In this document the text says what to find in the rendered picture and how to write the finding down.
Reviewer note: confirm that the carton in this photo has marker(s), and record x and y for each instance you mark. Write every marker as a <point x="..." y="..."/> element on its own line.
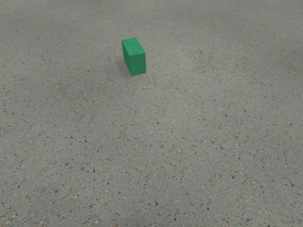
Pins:
<point x="134" y="56"/>

